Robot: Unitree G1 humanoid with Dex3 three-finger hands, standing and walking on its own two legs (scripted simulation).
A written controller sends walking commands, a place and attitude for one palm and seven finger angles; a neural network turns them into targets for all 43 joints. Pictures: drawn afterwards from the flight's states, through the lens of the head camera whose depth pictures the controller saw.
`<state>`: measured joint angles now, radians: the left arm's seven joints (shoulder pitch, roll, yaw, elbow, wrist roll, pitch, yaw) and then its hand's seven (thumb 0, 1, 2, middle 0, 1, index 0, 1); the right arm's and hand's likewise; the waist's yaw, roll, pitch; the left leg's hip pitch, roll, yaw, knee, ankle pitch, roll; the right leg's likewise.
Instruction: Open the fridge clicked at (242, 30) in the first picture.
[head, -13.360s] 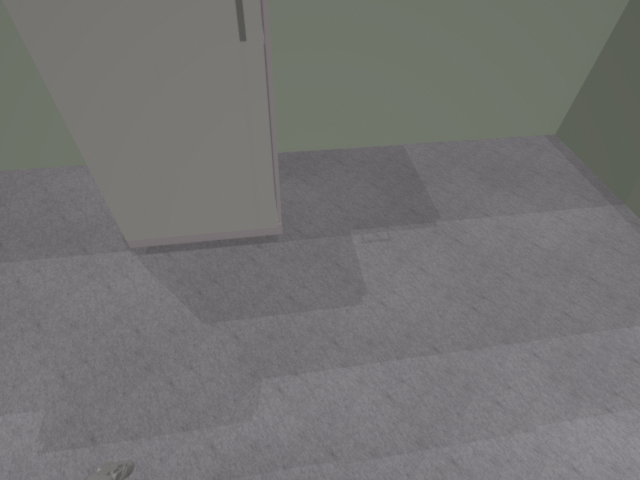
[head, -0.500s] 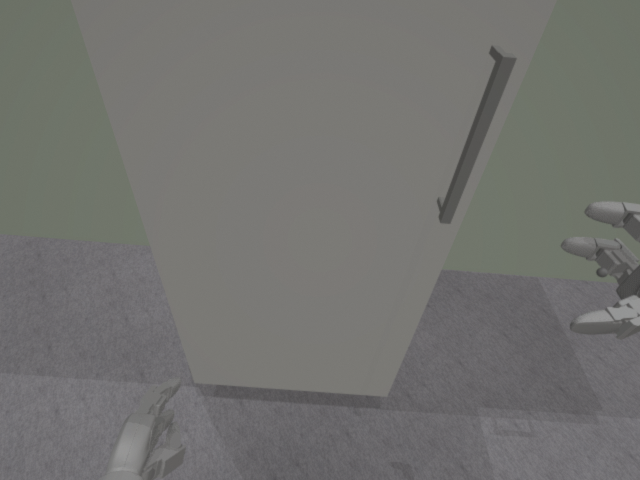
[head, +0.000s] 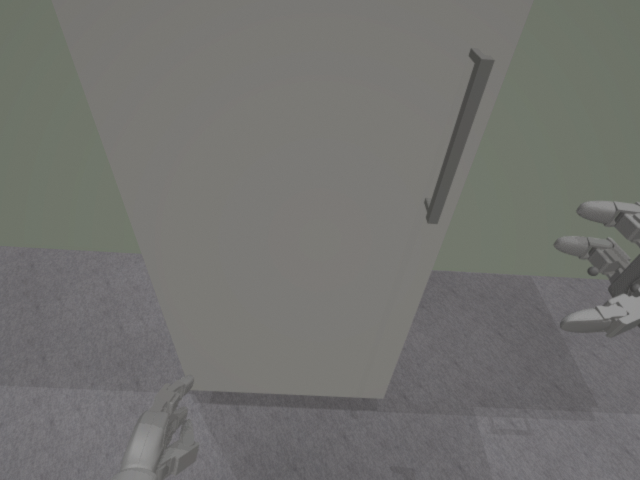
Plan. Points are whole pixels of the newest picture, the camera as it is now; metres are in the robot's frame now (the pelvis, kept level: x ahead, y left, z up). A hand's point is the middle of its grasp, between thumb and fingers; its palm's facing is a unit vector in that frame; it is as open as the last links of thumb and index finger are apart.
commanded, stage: move the hooked fingers beside the handle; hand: right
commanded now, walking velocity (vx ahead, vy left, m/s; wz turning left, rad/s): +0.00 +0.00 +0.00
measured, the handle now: (451, 145) +0.52 -0.20 +0.21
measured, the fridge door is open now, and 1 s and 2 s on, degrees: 0 0 0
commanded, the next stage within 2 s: none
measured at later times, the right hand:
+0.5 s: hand (553, 239) +0.33 -0.27 +0.19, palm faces +0.13 +0.99 -0.01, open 14.0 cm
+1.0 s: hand (525, 216) +0.38 -0.26 +0.18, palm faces +0.11 +0.99 -0.01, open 14.0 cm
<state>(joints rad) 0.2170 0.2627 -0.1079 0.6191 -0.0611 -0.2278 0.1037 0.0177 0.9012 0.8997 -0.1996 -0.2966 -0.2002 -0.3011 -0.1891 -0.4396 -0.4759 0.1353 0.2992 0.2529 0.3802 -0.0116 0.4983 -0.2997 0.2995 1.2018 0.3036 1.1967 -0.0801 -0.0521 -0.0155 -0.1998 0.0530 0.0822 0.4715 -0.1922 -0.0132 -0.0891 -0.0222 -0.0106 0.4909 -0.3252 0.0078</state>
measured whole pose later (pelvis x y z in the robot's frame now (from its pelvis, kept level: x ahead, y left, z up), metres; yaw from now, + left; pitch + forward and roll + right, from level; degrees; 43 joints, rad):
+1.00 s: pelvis +0.01 +0.00 +0.00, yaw +1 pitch +0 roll +0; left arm 0.29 0.30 -0.07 0.63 -0.06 -0.17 0.10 0.02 0.90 0.90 -0.20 -0.30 -0.20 -0.30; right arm -0.51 -0.48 -0.43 0.56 0.22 0.13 0.34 -0.01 0.50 -0.30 0.30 1.20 0.30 1.20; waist -0.01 -0.04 -0.03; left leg -0.29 0.04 0.07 0.48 -0.19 -0.01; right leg -0.17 -0.03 -0.03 0.49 -0.33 0.01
